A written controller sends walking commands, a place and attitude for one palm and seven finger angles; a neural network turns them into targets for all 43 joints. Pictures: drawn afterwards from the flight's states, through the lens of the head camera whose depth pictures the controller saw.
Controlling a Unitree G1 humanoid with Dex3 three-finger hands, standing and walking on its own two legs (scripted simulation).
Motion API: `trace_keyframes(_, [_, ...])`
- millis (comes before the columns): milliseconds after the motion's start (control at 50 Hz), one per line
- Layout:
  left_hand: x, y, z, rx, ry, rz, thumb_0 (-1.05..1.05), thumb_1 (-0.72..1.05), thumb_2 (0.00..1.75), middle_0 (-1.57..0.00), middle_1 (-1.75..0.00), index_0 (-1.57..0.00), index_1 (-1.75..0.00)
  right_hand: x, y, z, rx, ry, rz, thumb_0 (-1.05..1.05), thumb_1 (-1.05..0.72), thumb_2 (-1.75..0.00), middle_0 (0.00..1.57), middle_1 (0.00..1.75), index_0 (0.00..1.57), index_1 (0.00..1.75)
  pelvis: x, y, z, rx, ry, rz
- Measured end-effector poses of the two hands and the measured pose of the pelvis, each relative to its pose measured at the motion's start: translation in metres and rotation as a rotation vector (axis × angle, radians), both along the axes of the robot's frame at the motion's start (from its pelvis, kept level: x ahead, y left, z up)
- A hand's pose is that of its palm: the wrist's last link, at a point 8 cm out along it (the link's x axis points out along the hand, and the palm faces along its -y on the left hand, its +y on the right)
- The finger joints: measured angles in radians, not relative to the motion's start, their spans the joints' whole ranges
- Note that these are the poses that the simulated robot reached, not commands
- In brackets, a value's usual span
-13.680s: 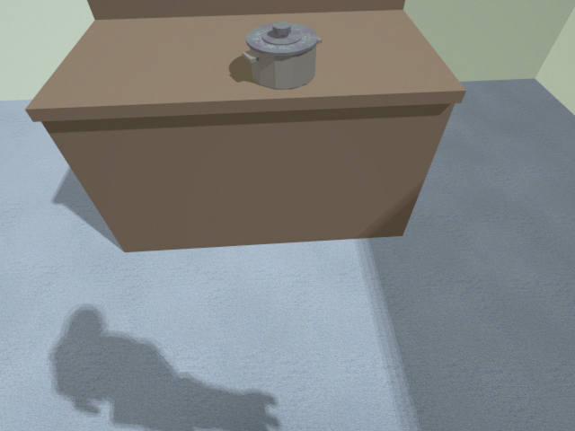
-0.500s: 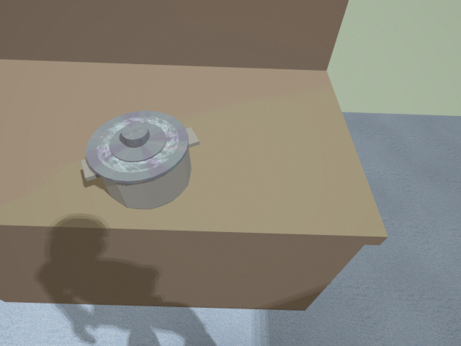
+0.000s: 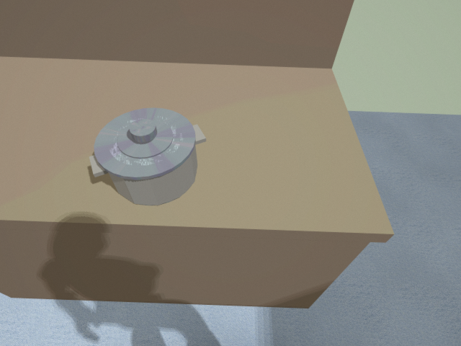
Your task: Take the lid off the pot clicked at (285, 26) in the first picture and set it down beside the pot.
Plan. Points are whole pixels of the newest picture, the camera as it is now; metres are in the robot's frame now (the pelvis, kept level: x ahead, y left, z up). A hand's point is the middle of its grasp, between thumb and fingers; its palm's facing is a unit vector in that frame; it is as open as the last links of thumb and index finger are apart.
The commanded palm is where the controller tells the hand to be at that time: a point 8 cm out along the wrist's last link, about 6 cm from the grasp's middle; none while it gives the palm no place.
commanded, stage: lift the closed hand beside the body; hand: left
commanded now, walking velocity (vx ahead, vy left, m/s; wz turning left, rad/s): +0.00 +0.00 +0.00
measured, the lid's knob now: (143, 130) +0.48 +0.22 +0.09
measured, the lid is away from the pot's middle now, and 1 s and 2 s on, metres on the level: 0.00 0.00 0.00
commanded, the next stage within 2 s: raise the hand higher, near the body in 0.58 s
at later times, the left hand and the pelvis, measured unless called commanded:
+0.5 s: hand out of the picture +0.10 +0.21 -0.03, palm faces +0.25 -0.93 -0.26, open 3.3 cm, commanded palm +0.07 +0.27 +0.00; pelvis -0.01 +0.01 +0.00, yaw +2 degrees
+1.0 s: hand (57, 330) +0.13 +0.26 +0.03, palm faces +0.25 -0.88 -0.41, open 3.1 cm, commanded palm +0.09 +0.29 +0.06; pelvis +0.00 +0.02 +0.00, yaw +1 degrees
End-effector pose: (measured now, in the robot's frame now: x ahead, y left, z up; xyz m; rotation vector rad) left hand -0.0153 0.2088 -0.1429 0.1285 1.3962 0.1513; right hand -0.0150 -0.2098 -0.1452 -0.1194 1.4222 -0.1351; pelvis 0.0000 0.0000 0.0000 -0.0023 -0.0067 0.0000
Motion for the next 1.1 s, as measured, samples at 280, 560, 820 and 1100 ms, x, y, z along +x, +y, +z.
trace_keyframes(280, [0.116,0.021,0.112,0.117,-0.787,-0.061,0.02,0.93,0.89,-0.54,-0.67,-0.55,-0.68,0.182,-0.019,0.075,-0.063,-0.824,0.108,0.02,-0.92,-0.90,0.20,0.30,0.19,0.30,-0.012,0.010,-0.003,0.015,-0.018,0.016])
trace_keyframes(560, [0.088,0.057,0.145,0.235,-0.851,0.025,0.01,0.90,0.89,-1.12,-1.30,-1.12,-1.30,0.229,0.027,0.099,-0.023,-0.901,0.247,0.01,-0.90,-0.90,0.20,0.30,0.20,0.30,-0.009,0.010,-0.002,-0.001,-0.026,0.045])
trace_keyframes(820, [0.103,0.088,0.179,0.355,-0.885,-0.046,0.01,0.90,0.89,-1.28,-1.48,-1.28,-1.49,0.179,0.027,0.056,-0.010,-0.686,0.169,0.02,-0.90,-0.90,0.20,0.30,0.20,0.30,0.000,0.021,0.000,0.001,-0.033,0.030])
trace_keyframes(1100, [0.122,0.087,0.212,0.379,-1.034,-0.100,0.01,0.90,0.89,-1.29,-1.49,-1.30,-1.50,0.203,0.018,0.075,-0.053,-0.779,0.164,0.02,-0.90,-0.90,0.20,0.30,0.20,0.30,0.003,0.025,0.002,0.000,-0.040,0.020])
